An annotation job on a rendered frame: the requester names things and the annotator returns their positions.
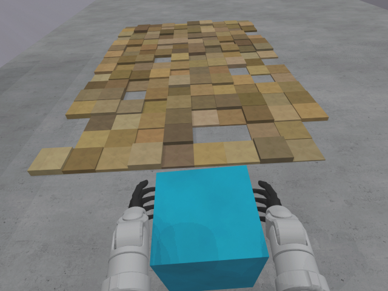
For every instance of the right robot hand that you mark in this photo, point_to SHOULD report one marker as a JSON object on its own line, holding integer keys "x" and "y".
{"x": 271, "y": 198}

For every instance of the right robot forearm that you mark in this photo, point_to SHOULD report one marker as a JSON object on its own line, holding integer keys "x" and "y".
{"x": 292, "y": 253}

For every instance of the left robot hand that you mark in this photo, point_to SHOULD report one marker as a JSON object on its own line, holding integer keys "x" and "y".
{"x": 138, "y": 201}

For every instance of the left robot forearm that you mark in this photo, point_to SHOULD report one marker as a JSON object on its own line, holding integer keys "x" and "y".
{"x": 128, "y": 268}

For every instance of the carton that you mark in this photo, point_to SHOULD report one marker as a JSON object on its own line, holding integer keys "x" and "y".
{"x": 206, "y": 234}

